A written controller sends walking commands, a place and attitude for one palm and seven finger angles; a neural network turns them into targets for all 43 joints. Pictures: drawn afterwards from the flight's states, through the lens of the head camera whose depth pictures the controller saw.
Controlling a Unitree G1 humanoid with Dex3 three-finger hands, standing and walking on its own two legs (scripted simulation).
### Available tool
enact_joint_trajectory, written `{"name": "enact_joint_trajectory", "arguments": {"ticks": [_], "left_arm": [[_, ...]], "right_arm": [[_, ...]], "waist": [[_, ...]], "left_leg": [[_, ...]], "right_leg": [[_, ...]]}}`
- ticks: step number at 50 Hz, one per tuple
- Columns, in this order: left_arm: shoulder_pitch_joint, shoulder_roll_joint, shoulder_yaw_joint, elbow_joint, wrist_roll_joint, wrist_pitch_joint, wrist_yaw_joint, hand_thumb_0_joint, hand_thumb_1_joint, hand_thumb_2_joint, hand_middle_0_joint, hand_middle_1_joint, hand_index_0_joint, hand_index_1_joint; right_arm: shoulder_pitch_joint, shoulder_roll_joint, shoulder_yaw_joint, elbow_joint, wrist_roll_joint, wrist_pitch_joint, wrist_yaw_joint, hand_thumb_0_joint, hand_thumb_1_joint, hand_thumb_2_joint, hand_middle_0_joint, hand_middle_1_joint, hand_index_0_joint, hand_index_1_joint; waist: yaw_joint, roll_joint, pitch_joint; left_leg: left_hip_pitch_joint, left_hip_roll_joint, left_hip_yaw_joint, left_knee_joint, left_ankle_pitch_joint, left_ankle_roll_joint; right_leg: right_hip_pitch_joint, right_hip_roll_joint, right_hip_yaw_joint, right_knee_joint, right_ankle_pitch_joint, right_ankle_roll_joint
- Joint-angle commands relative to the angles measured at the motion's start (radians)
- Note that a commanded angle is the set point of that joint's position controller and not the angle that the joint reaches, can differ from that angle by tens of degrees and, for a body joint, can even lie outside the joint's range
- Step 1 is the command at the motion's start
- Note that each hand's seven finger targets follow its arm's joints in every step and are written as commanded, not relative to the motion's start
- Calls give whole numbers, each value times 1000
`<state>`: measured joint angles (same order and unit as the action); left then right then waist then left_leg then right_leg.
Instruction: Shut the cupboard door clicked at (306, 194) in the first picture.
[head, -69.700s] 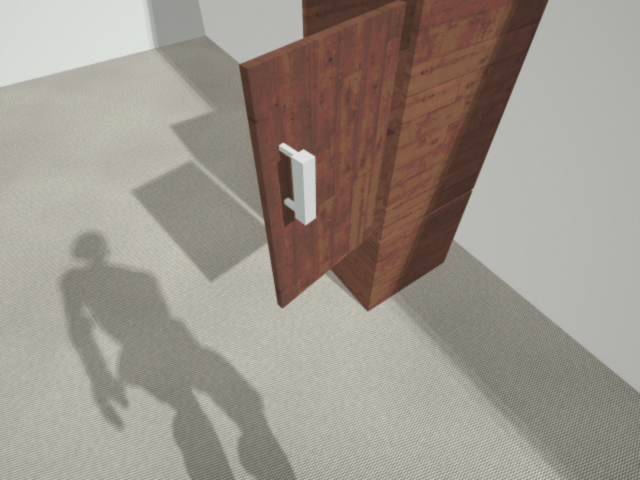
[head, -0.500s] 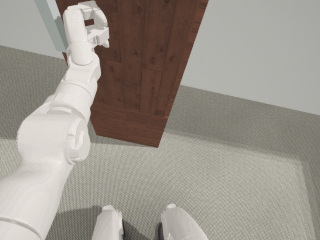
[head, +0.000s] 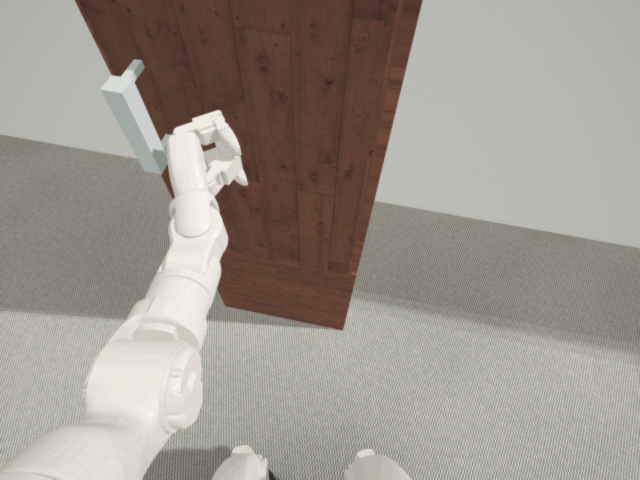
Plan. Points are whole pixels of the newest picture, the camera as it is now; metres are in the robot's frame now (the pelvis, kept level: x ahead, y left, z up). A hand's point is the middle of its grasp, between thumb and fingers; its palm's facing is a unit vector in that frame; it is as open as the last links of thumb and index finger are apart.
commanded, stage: pull the fist back off the door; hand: left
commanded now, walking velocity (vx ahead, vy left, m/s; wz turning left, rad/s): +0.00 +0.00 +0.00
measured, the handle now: (146, 118) +0.57 +0.17 +0.10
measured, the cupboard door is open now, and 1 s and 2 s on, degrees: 0 0 0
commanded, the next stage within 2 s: draw the hand back to the body in 0.10 s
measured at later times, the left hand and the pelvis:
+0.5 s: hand (192, 203) +0.40 +0.10 +0.13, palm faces +0.10 -0.99 -0.03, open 3.1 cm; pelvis +0.02 -0.03 +0.03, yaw +2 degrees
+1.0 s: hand (57, 308) +0.28 +0.18 +0.17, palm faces +0.21 -0.94 -0.25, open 3.4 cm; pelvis +0.01 -0.01 +0.06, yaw +2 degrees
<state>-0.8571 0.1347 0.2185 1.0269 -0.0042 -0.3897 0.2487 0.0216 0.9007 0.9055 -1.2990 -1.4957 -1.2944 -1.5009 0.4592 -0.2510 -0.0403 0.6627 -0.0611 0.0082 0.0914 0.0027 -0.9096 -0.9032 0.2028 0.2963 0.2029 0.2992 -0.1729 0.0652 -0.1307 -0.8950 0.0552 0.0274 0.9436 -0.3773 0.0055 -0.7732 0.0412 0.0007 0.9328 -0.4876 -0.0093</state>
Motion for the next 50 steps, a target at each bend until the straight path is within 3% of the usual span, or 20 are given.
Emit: {"name": "enact_joint_trajectory", "arguments": {"ticks": [1, 5, 11, 15, 17, 18, 20, 22, 25, 27, 29, 31, 34, 36, 37, 38, 40, 43, 46, 50], "left_arm": [[-307, 85, -54, -395, -9, -70, -20, 0, 900, 900, -1300, -1500, -1300, -1500], [-246, 50, -106, -423, -34, -22, -44, 0, 900, 900, -1300, -1500, -1300, -1500], [-236, 2, -157, -451, -54, -25, -73, 0, 900, 900, -1300, -1500, -1300, -1500], [-19, 86, -85, -539, -69, -8, -106, 0, 900, 900, -1300, -1500, -1300, -1500], [37, 93, -84, -557, -82, 23, -132, 0, 900, 900, -1300, -1500, -1300, -1500], [32, 94, -90, -596, -88, 34, -146, 0, 900, 900, -1300, -1500, -1300, -1500], [96, 117, -76, -680, -107, 53, -167, 0, 900, 900, -1300, -1500, -1300, -1500], [134, 95, -105, -734, -126, 71, -194, 0, 900, 900, -1300, -1500, -1300, -1500], [197, 111, -107, -818, -150, 87, -227, 0, 900, 900, -1300, -1500, -1300, -1500], [241, 95, -128, -854, -164, 108, -250, 0, 900, 900, -1300, -1500, -1300, -1500], [280, 119, -112, -887, -176, 132, -267, 0, 900, 900, -1300, -1500, -1300, -1500], [317, 129, -107, -911, -188, 155, -280, 0, 900, 900, -1300, -1500, -1300, -1500], [361, 161, -78, -998, -204, 180, -294, 0, 900, 900, -1217, -1410, -1217, -1410], [431, 193, -38, -1031, -215, 195, -301, 0, 900, 900, -1163, -1350, -1163, -1350], [469, 253, -103, -1097, -111, 197, -257, 0, 900, 900, -1135, -1320, -1135, -1320], [528, 237, -88, -1109, -110, 211, -234, 0, 900, 900, -1107, -1290, -1107, -1290], [600, 267, -67, -1138, -96, 230, -209, 0, 900, 900, -1053, -1230, -1053, -1230], [642, 254, -77, -1213, -80, 245, -189, 0, 900, 900, -970, -1140, -970, -1140], [713, 262, -65, -1285, -72, 253, -176, 0, 900, 900, -887, -1050, -887, -1050], [807, 287, -30, -1359, -68, 259, -165, 0, 900, 900, -777, -930, -777, -930]], "right_arm": [[74, -134, -57, -98, 15, -23, -13, 0, -900, -900, 200, 300, 200, 300], [40, -123, -51, -100, 31, -17, -28, 0, -900, -900, 200, 300, 200, 300], [-26, -105, -42, -99, 43, -26, -42, 0, -900, -900, 200, 300, 200, 300], [-74, -107, -35, -152, 54, -17, -48, 0, -900, -900, 200, 300, 200, 300], [-104, -103, -26, -169, 64, -7, -54, 0, -900, -900, 200, 300, 200, 300], [-116, -103, -23, -175, 72, -5, -57, 0, -900, -900, 200, 300, 200, 300], [-144, -104, -21, -201, 77, -2, -68, 0, -900, -900, 200, 300, 200, 300], [-180, -95, -13, -206, 89, -3, -75, 0, -900, -900, 200, 300, 200, 300], [-209, -101, -8, -215, 98, -12, -89, 0, -900, -900, 200, 300, 200, 300], [-240, -96, -3, -214, 105, -19, -97, 0, -900, -900, 200, 300, 200, 300], [-262, -98, 1, -214, 108, -25, -106, 0, -900, -900, 200, 300, 200, 300], [-288, -99, 9, -220, 114, -32, -114, 0, -900, -900, 200, 300, 200, 300], [-324, -97, 15, -231, 115, -45, -125, 0, -900, -900, 200, 300, 200, 300], [-342, -95, 21, -236, 117, -54, -129, 0, -900, -900, 200, 300, 200, 300], [-359, -71, 24, -238, 114, -32, -144, 0, -900, -900, 200, 300, 200, 300], [-364, -72, 25, -244, 111, -23, -154, 0, -900, -900, 200, 300, 200, 300], [-384, -76, 28, -245, 109, -13, -166, 0, -900, -900, 200, 300, 200, 300], [-402, -67, 41, -246, 105, -12, -174, 0, -900, -900, 200, 300, 200, 300], [-408, -66, 43, -245, 99, -23, -178, 0, -900, -900, 200, 300, 200, 300], [-419, -73, 43, -239, 90, -43, -180, 0, -900, -900, 200, 300, 200, 300]], "waist": [[39, -24, -490], [27, -85, -379], [35, -80, -371], [117, -80, -409], [114, -153, -344], [111, -153, -335], [133, -154, -342], [134, -126, -287], [138, -156, -249], [140, -117, -218], [148, -105, -196], [149, -137, -158], [169, -88, -169], [183, -104, -166], [173, -96, -113], [173, -127, -98], [184, -137, -77], [180, -84, -36], [183, -32, -41], [196, -48, -14]], "left_leg": [[525, -48, -19, -71, 424, 16], [502, -56, -1, -84, 411, 25], [530, -63, -9, -87, 419, 21], [540, -77, 10, -123, 435, 24], [502, -77, 18, -148, 384, 27], [509, -78, 19, -164, 364, 28], [536, -81, 24, -181, 374, 32], [555, -79, 24, -204, 344, 30], [582, -77, 17, -232, 319, 35], [603, -77, 16, -249, 297, 34], [616, -76, 13, -265, 274, 33], [614, -75, 6, -286, 241, 35], [646, -77, 7, -307, 241, 35], [649, -75, 5, -321, 247, 34], [680, -72, 4, -370, 232, 32], [690, -71, 3, -387, 230, 36], [715, -66, 4, -420, 237, 40], [774, -61, 5, -465, 245, 39], [829, -56, 4, -500, 273, 37], [860, -50, -4, -538, 280, 32]], "right_leg": [[156, 29, -39, -132, 564, -2], [205, 20, -24, -164, 643, 11], [215, 3, -15, -162, 682, 15], [350, -6, -5, -173, 766, 12], [388, -21, 6, -200, 814, 31], [395, -23, 7, -213, 802, 35], [450, -28, 13, -229, 834, 40], [441, -28, 7, -255, 788, 38], [448, -28, 8, -292, 725, 44], [434, -29, 6, -312, 674, 40], [426, -28, 7, -334, 614, 37], [418, -30, 8, -359, 547, 39], [440, -29, 6, -371, 504, 26], [461, -30, 1, -378, 498, 26], [461, -65, 45, -439, 522, 39], [478, -64, 32, -452, 513, 42], [503, -57, 23, -483, 487, 38], [505, -43, -2, -516, 415, 19], [536, -36, -12, -541, 403, 8], [549, -22, -25, -576, 383, 5]]}}
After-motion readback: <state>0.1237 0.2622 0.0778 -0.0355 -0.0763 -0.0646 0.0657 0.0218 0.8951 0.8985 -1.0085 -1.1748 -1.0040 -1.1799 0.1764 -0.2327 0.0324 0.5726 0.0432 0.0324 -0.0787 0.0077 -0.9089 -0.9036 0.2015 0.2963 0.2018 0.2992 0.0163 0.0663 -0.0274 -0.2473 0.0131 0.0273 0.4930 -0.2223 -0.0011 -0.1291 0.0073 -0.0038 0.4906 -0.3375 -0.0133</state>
